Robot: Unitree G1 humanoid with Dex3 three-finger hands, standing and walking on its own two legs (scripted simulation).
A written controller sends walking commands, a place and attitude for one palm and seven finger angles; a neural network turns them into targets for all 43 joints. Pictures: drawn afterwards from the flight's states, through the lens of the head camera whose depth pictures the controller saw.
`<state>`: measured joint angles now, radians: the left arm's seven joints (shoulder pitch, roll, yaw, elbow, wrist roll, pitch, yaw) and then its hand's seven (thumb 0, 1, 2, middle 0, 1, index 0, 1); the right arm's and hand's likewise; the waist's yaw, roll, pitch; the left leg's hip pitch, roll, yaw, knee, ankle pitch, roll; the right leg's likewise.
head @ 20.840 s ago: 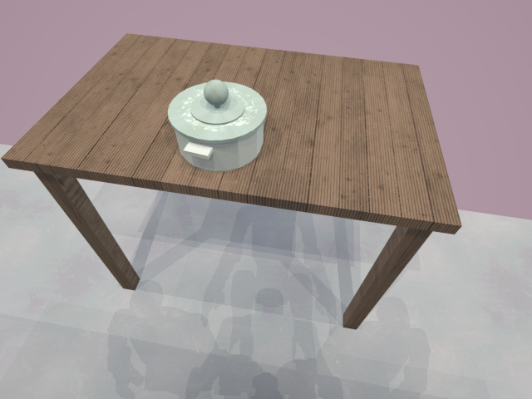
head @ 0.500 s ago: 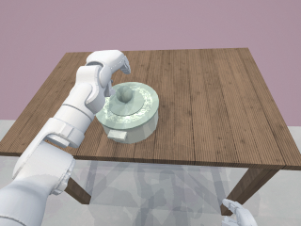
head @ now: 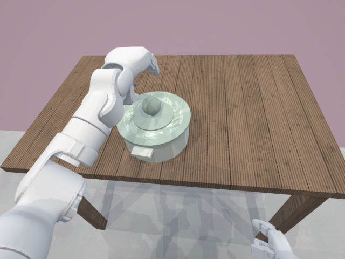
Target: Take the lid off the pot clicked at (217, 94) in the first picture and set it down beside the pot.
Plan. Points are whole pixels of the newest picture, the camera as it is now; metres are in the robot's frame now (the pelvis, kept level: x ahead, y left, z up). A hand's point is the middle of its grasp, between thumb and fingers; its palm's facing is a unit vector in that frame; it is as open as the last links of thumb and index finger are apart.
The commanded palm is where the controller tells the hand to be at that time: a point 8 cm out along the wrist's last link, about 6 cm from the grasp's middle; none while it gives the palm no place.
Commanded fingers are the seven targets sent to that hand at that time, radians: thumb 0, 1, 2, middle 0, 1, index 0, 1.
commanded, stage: move the open hand above the knob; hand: left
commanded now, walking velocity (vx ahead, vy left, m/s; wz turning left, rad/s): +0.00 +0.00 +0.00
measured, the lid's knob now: (151, 105) +0.47 +0.08 +0.10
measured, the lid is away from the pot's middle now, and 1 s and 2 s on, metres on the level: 0.00 0.00 0.01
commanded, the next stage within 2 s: lower the open fingers around the knob in 0.44 s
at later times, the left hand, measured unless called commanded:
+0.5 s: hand (142, 94) +0.43 +0.09 +0.17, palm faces -0.21 +0.01 -0.98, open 10.3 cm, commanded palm +0.42 +0.09 +0.25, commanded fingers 0.00 -0.37 1.55 -0.83 -0.08 -0.83 -0.08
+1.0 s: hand (143, 96) +0.44 +0.09 +0.16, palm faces -0.22 -0.05 -0.97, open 10.3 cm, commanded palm +0.41 +0.09 +0.22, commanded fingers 0.00 -0.37 1.55 -0.83 -0.08 -0.83 -0.08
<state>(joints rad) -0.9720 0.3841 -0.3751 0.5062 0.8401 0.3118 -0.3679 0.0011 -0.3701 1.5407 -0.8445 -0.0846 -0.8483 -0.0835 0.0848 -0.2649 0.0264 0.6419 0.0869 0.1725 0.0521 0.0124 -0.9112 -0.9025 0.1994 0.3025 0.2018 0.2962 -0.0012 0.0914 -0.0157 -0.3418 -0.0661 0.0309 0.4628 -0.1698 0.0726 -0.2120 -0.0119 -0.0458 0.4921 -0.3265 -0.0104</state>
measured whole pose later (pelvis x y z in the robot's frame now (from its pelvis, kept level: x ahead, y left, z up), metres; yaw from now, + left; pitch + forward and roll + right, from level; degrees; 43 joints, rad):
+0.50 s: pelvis -0.01 +0.00 +0.00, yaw +0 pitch +2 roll +0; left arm -0.97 0.35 -0.42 0.56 0.85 0.32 -0.38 0.00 -0.37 1.54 -0.84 -0.08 -0.84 -0.08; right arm 0.14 -0.26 0.03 0.65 0.08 0.19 0.06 0.01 -0.91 -0.90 0.20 0.30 0.20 0.30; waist -0.02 0.10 -0.02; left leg -0.35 -0.07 0.03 0.47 -0.16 0.08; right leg -0.22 -0.01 -0.05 0.50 -0.32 -0.01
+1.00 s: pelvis +0.00 -0.01 +0.00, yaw +0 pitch +3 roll +0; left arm -0.94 0.32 -0.38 0.60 0.85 0.32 -0.34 0.00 -0.37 1.54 -0.84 -0.08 -0.84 -0.08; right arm 0.11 -0.26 0.02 0.64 0.09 0.18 0.06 0.01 -0.91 -0.90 0.20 0.30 0.20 0.30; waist -0.01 0.09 -0.03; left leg -0.34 -0.06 0.03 0.46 -0.17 0.06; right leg -0.22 0.00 -0.04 0.50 -0.33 -0.02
